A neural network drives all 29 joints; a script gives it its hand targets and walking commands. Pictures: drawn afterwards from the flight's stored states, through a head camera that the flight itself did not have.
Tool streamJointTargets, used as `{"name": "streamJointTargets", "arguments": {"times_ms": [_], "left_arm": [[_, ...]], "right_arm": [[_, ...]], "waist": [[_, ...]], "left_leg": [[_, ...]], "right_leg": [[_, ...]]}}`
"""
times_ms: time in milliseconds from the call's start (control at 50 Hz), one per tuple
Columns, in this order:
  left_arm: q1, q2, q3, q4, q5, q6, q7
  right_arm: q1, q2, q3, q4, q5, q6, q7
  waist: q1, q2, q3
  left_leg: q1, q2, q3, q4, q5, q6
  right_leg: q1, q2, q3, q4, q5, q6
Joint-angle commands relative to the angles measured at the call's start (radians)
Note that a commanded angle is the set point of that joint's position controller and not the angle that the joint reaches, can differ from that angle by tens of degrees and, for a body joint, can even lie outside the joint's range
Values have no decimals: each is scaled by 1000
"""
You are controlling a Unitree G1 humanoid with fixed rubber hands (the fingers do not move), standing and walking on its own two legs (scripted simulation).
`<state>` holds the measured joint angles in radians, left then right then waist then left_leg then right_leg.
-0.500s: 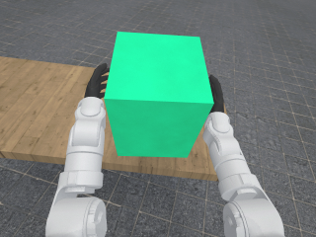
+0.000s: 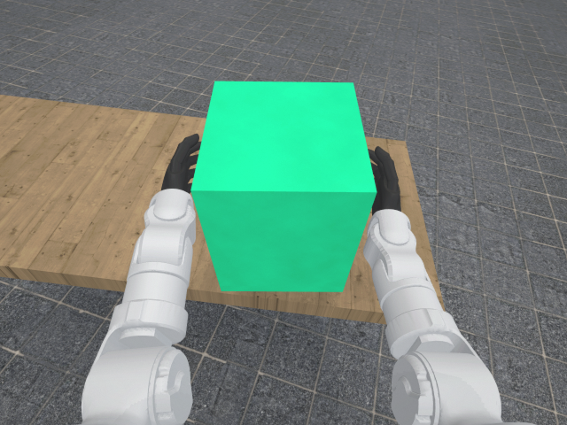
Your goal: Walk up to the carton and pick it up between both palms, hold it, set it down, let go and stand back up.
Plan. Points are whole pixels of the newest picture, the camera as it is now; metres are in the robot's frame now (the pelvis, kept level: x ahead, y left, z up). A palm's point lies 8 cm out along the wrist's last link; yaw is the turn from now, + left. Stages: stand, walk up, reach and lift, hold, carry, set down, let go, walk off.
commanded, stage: set down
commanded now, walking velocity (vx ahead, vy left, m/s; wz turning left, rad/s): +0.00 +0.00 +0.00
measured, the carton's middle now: (283, 193) +0.43 -0.03 +0.10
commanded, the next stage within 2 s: none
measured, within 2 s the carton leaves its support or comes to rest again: neither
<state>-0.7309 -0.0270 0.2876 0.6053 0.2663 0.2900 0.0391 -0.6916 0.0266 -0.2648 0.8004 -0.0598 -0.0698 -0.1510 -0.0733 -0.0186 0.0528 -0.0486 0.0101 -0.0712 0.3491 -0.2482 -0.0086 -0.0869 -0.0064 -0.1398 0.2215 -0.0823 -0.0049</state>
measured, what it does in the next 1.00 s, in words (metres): stands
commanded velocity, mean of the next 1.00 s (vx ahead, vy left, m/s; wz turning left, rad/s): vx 0.00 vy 0.00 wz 0.00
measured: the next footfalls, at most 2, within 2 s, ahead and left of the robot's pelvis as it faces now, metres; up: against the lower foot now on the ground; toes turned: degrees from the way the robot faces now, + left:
none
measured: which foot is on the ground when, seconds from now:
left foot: down 0.00-1.00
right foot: down 0.00-1.00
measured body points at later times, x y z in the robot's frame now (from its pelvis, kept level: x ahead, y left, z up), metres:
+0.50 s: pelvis +0.00 +0.01 +0.00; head +0.01 +0.03 +0.45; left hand +0.44 +0.13 +0.11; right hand +0.41 -0.16 +0.11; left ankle -0.04 +0.12 -0.75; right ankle +0.03 -0.12 -0.75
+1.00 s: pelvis +0.02 +0.00 +0.00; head +0.06 +0.01 +0.45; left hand +0.46 +0.10 +0.07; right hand +0.42 -0.19 +0.07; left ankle -0.04 +0.12 -0.75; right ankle +0.03 -0.12 -0.75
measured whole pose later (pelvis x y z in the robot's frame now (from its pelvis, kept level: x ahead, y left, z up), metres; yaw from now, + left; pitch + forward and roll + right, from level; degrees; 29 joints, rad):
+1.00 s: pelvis +0.02 +0.00 +0.00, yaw -3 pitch +7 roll -1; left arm -0.83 -0.04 0.42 0.96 0.30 0.03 0.05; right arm -0.74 0.07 -0.51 0.90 -0.31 -0.16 -0.09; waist -0.05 0.01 -0.03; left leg -0.19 0.01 -0.02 0.32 -0.24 0.00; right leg -0.27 -0.01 -0.09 0.24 -0.08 0.00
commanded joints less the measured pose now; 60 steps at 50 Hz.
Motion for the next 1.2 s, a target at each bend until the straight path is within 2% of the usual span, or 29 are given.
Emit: {"name": "streamJointTargets", "arguments": {"times_ms": [0, 20, 40, 60, 80, 100, 220, 300, 380, 480, 500, 540, 580, 720, 760, 820, 880, 940, 1020, 1060, 1080, 1140, 1180], "left_arm": [[-642, -607, -360, -58, -63, -101, -146], [-632, -601, -329, -29, -57, -103, -149], [-696, -598, -312, -83, -64, -127, -153], [-687, -589, -302, -52, -57, -129, -151], [-670, -583, -283, -32, -57, -130, -150], [-674, -578, -267, -13, -50, -132, -152], [-689, -539, -167, 91, 0, -144, -168], [-720, -542, -149, 107, 8, -168, -161], [-738, -567, -165, 111, 7, -194, -141], [-743, -595, -194, 124, 1, -224, -113], [-705, -592, -200, 155, 10, -218, -112], [-697, -585, -196, 171, 3, -216, -115], [-696, -582, -202, 161, -7, -222, -113], [-696, -552, -152, 176, 20, -259, -104], [-688, -541, -141, 170, 28, -271, -101], [-664, -516, -107, 221, 36, -282, -106], [-666, -508, -108, 231, 24, -305, -114], [-681, -499, -95, 259, 29, -324, -120], [-708, -512, -130, 279, 3, -363, -116], [-743, -522, -134, 292, 8, -386, -113], [-763, -541, -159, 292, -1, -397, -108], [-794, -552, -165, 322, -8, -419, -96], [-806, -555, -158, 337, -3, -433, -90]], "right_arm": [[-770, 478, 306, -215, -31, -104, 132], [-777, 482, 293, -210, -41, -102, 133], [-839, 517, 333, -239, -48, -92, 141], [-820, 534, 330, -217, -51, -87, 148], [-826, 533, 321, -205, -57, -84, 155], [-819, 530, 305, -189, -64, -83, 159], [-774, 502, 169, -79, -142, -87, 172], [-762, 488, 94, -41, -187, -104, 187], [-756, 470, 52, -13, -214, -133, 203], [-761, 454, 43, 15, -229, -168, 213], [-765, 440, 20, -9, -236, -172, 209], [-778, 433, 16, -17, -237, -174, 206], [-779, 436, 30, -31, -235, -177, 207], [-747, 483, 64, -5, -226, -166, 224], [-743, 501, 80, -37, -228, -173, 227], [-727, 517, 85, -30, -253, -173, 224], [-708, 541, 94, -39, -272, -182, 217], [-690, 544, 76, -8, -296, -181, 215], [-700, 556, 73, 6, -309, -210, 212], [-708, 567, 56, 21, -325, -220, 210], [-708, 564, 40, 32, -336, -230, 209], [-724, 541, 1, 80, -359, -242, 214], [-738, 534, -13, 84, -360, -247, 218]], "waist": [[-18, 38, -583], [-7, 19, -576], [64, -24, -673], [49, -8, -674], [61, -12, -656], [59, -15, -634], [51, -9, -515], [33, 25, -532], [17, 68, -592], [7, 87, -644], [-19, 83, -619], [-16, 74, -602], [-20, 58, -634], [22, 65, -692], [41, 56, -726], [51, 8, -713], [43, -8, -738], [34, -9, -715], [16, -1, -776], [12, 17, -802], [-5, 42, -825], [-21, 70, -849], [-17, 77, -855]], "left_leg": [[-60, -52, 99, -18, 408, -66], [-82, -53, 102, -31, 365, -60], [-154, -56, 118, -51, 360, -37], [-178, -52, 116, -63, 346, -33], [-192, -53, 117, -61, 347, -34], [-189, -53, 122, -68, 330, -32], [-197, -44, 151, -108, 226, -29], [-146, -34, 155, -93, 270, -53], [-43, -17, 145, -48, 391, -93], [22, 0, 130, 2, 534, -120], [31, 3, 122, 7, 576, -117], [11, 1, 123, 9, 555, -117], [-8, -6, 120, 18, 578, -113], [-123, -15, 130, -6, 543, -92], [-155, -22, 139, -6, 534, -82], [-267, -29, 147, -32, 450, -58], [-341, -29, 149, -52, 399, -37], [-353, -28, 148, -67, 361, -29], [-319, -20, 142, -39, 437, -49], [-323, -17, 142, -32, 436, -53], [-296, -8, 135, -21, 485, -64], [-183, 9, 124, 19, 575, -92], [-168, 13, 125, 37, 611, -101]], "right_leg": [[422, 27, -1, 91, 379, 33], [430, 24, 2, 89, 365, 37], [491, 15, 23, 108, 432, 51], [525, 11, 29, 122, 462, 50], [544, 12, 26, 125, 465, 50], [541, 11, 29, 121, 454, 51], [477, 4, 25, 85, 306, 46], [415, 10, 9, 72, 252, 34], [317, 28, -15, 63, 241, 19], [256, 45, -21, 65, 276, 5], [251, 54, -27, 66, 267, 3], [244, 52, -19, 56, 246, -4], [260, 49, -14, 68, 306, 2], [372, 26, 17, 112, 432, 11], [417, 21, 28, 130, 494, 18], [502, 5, 43, 154, 578, 30], [566, -12, 58, 185, 656, 38], [551, -17, 63, 183, 650, 39], [514, -6, 55, 190, 682, 29], [489, -7, 54, 189, 655, 27], [449, -3, 49, 187, 635, 19], [302, 19, 24, 156, 514, 4], [269, 24, 24, 148, 495, -1]]}}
